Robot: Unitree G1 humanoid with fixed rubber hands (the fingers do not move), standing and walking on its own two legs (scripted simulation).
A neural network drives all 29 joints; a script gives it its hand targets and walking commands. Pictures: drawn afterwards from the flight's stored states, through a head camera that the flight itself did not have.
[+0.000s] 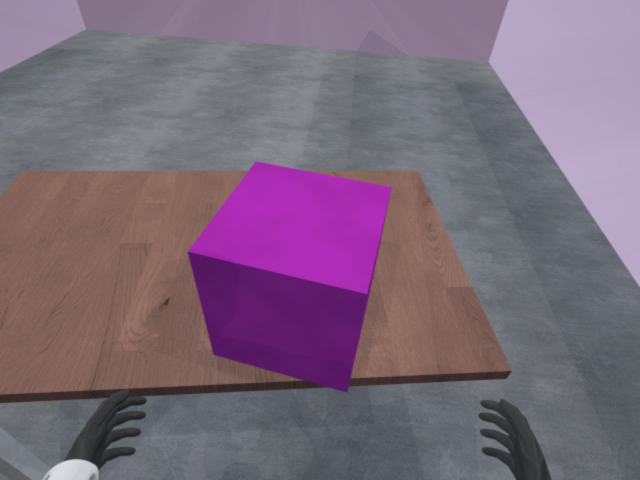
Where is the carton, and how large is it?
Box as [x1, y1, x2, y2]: [188, 162, 391, 391]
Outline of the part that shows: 255,162 188,250 213,353 233,360 343,391 347,391 391,187 261,162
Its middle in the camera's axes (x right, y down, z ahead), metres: -0.03 +0.06 +0.59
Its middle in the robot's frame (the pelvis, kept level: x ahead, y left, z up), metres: +0.39 +0.04 +0.04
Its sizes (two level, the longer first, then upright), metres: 0.212 0.209 0.225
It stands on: a table, 0.70 m high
